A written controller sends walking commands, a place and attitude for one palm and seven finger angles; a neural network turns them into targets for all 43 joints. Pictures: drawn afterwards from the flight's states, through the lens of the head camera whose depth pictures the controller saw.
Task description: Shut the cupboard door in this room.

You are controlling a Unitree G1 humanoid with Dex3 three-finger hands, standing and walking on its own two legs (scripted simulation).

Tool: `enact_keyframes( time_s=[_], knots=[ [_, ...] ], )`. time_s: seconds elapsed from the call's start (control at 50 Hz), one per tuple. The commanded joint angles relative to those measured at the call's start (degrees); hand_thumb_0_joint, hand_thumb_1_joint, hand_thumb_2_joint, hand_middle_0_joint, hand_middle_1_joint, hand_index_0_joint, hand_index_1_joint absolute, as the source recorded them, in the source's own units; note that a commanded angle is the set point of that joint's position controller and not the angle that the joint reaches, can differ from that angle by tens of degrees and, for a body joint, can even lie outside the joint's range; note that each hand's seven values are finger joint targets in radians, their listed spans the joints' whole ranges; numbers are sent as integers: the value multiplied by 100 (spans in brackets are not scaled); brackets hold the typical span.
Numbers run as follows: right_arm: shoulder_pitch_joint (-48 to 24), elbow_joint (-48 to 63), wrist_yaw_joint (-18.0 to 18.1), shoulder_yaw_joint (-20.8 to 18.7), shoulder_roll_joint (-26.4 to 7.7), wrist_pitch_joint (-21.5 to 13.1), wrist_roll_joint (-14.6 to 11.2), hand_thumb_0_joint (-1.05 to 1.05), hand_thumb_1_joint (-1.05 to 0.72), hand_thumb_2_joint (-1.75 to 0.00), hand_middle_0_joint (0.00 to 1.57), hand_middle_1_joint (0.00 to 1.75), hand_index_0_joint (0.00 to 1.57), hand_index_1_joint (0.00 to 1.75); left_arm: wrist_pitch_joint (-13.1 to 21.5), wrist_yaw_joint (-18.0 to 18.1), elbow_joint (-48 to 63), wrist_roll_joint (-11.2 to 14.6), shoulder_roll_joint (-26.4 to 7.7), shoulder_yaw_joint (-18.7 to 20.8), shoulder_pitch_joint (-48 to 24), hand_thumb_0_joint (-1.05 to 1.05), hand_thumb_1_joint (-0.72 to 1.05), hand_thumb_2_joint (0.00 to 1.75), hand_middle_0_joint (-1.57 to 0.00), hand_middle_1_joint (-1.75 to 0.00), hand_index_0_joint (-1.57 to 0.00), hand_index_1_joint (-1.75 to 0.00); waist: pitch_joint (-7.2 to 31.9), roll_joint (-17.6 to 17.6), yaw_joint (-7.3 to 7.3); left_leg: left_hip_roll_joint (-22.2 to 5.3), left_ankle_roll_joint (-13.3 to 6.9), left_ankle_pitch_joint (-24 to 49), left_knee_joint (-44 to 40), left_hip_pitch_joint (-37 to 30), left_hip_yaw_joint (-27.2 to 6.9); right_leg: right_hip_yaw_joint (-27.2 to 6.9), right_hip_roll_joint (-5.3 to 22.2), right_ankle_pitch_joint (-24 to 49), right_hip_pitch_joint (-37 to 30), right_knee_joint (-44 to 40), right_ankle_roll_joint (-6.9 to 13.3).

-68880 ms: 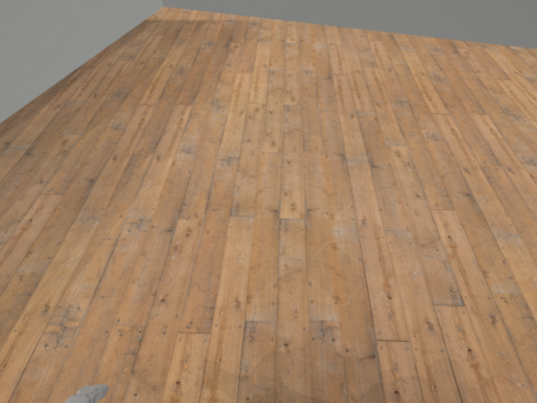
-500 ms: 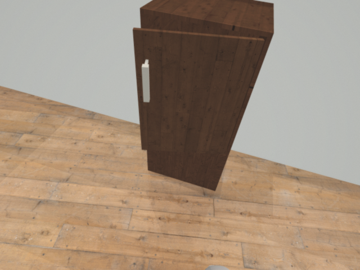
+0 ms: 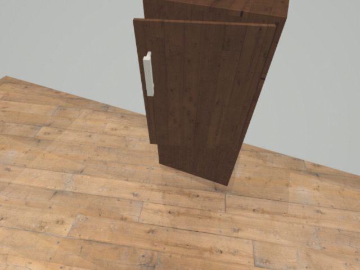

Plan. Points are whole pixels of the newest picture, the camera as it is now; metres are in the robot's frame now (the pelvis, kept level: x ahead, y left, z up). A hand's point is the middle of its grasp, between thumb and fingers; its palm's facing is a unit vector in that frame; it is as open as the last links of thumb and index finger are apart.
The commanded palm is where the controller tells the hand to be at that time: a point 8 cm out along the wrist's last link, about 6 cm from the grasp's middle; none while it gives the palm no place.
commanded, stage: come to a stop and stand still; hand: left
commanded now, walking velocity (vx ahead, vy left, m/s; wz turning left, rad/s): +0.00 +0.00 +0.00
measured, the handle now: (149, 74) +0.72 +0.16 +0.05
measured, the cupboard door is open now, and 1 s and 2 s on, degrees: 17 17 17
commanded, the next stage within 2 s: look again from close up in 0.74 s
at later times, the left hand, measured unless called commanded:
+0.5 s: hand out of the picture +0.04 +0.19 -0.18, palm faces +0.04 -0.98 -0.18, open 7.3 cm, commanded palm none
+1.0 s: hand out of the picture +0.03 +0.16 -0.18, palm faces +0.04 -0.98 -0.17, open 7.4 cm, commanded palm none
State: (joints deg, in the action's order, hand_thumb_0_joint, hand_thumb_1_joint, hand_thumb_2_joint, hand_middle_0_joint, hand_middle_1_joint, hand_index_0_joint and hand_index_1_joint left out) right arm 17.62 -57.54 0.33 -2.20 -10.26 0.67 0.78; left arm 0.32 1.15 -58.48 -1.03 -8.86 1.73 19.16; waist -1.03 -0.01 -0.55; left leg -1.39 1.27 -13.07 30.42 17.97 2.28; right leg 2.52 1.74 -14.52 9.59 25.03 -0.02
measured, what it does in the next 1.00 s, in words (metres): steps on the spot: left foot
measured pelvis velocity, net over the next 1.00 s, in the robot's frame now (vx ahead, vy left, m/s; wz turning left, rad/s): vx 0.04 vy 0.00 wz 0.00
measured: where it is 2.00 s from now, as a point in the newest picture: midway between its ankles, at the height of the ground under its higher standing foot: outside the picture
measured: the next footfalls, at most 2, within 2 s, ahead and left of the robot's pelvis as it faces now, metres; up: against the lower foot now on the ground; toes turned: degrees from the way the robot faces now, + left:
left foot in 0.02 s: +0.09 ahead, +0.13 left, +0.00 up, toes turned +2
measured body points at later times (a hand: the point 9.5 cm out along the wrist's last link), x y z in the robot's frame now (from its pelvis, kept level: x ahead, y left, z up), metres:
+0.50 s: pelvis +0.04 +0.02 +0.00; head +0.06 +0.02 +0.45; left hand +0.04 +0.24 -0.16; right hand +0.10 -0.21 -0.16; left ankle +0.05 +0.13 -0.74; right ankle -0.01 -0.12 -0.74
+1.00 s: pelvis +0.04 +0.00 +0.00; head +0.06 +0.00 +0.45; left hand +0.03 +0.22 -0.16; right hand +0.02 -0.20 -0.17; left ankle +0.05 +0.13 -0.74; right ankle -0.01 -0.12 -0.74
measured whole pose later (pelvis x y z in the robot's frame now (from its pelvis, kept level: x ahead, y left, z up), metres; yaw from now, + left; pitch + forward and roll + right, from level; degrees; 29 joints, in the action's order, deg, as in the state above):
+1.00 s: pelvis +0.04 +0.00 +0.00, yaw +0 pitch -1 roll +1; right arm 16.8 -66.4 2.0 0.5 -6.5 -0.5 0.4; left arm 0.5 1.9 -63.3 -0.4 -7.2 0.1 17.6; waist -2.8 -0.4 -0.1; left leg -0.4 0.4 -12.3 23.6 10.6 2.0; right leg 2.4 2.6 -18.1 5.2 24.0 -0.9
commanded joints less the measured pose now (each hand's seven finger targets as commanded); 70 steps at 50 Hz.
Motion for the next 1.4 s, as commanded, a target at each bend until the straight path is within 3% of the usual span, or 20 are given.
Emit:
enact_keyframes(
  time_s=[0.0,0.02,0.04,0.06,0.08,0.12,0.16,0.22,0.3,0.5,0.64,0.72,0.98,1.24,1.38],
  knots=[
    [368,118,96,-21,-646,-194,14,0,-90,-90,20,30,20,30,30,11,269,0,-365,26,257,0,90,90,-20,-30,-20,-30,-103,343,-27,-889,-389,1155,-804,-940,-910,-386,263,-384,962,178,187],
    [265,160,114,-36,-754,-162,45,0,-90,-90,20,30,20,30,28,34,285,-13,-246,19,295,0,90,90,-20,-30,-20,-30,-316,90,-39,-1005,-474,949,-765,-434,-918,-337,195,-551,806,101,181],
    [105,55,117,14,-597,-187,30,0,-90,-90,20,30,20,30,-19,45,151,-13,-252,-2,239,0,90,90,-20,-30,-20,-30,-247,792,-41,-834,-483,719,-1151,-302,-995,-133,225,-432,515,216,105],
    [-33,63,129,53,-571,-177,13,0,-90,-90,20,30,20,30,-25,33,121,0,-332,-12,262,0,90,90,-20,-30,-20,-30,-249,890,-82,-804,-511,460,-1342,-190,-1047,-96,211,-346,316,223,68],
    [-193,63,141,63,-546,-181,-1,0,-90,-90,20,30,20,30,-1,24,44,-2,-342,-28,334,0,90,90,-20,-30,-20,-30,-209,659,-133,-714,-502,580,-1257,-291,-942,-147,265,-43,229,79,67],
    [-234,33,162,64,-483,-207,-21,0,-90,-90,20,30,20,30,47,21,-81,-3,-396,-52,341,0,90,90,-20,-30,-20,-30,44,150,-67,-533,-411,1348,-892,-718,-656,-314,392,620,159,-124,78],
    [-217,-43,169,67,-502,-221,-38,0,-90,-90,20,30,20,30,70,36,-110,7,-439,-74,250,0,90,90,-20,-30,-20,-30,251,-23,12,-489,-348,1751,-720,-1049,-511,-371,457,892,142,-173,61],
    [-268,-120,176,79,-492,-227,-41,0,-90,-90,20,30,20,30,69,50,-158,-1,-451,-78,204,0,90,90,-20,-30,-20,-30,195,51,23,-490,-341,2023,-710,-1125,-499,-340,467,970,122,-191,35],
    [-339,-197,173,89,-448,-219,-48,0,-90,-90,20,30,20,30,61,60,-210,-7,-464,-83,194,0,90,90,-20,-30,-20,-30,13,-28,11,-452,-320,1714,-801,-984,-501,-333,475,923,78,-294,32],
    [-226,-377,179,114,-421,-238,-29,0,-90,-90,20,30,20,30,68,87,-247,4,-509,-67,127,0,90,90,-20,-30,-20,-30,19,-57,-12,-444,-299,1963,-817,-1037,-471,-291,515,1148,-107,-311,40],
    [-60,-519,176,163,-387,-237,-28,0,-90,-90,20,30,20,30,67,86,-277,28,-537,-70,111,0,90,90,-20,-30,-20,-30,-68,-72,-18,-410,-280,1726,-915,-958,-459,-280,532,1052,-195,-384,70],
    [9,-579,171,179,-324,-211,-33,0,-90,-90,20,30,20,30,59,79,-312,36,-513,-77,122,0,90,90,-20,-30,-20,-30,-326,-116,-21,-386,-262,1289,-999,-805,-460,-277,517,765,-94,-502,89],
    [281,-719,191,174,-161,-236,-34,0,-90,-90,20,30,20,30,101,99,-407,36,-328,-78,373,0,90,90,-20,-30,-20,-30,-230,-126,11,-365,-254,1254,-950,-882,-409,-305,484,793,-62,-529,137],
    [232,-743,204,186,-96,-218,-40,0,-90,-90,20,30,20,30,124,106,-499,30,-252,-103,571,0,90,90,-20,-30,-20,-30,-432,-73,9,-351,-226,1132,-920,-836,-391,-326,465,773,77,-620,157],
    [195,-718,209,180,-130,-230,-33,0,-90,-90,20,30,20,30,141,104,-515,31,-261,-104,623,0,90,90,-20,-30,-20,-30,-286,-100,-5,-359,-219,1275,-860,-910,-377,-316,477,1024,-14,-593,161]
  ],
)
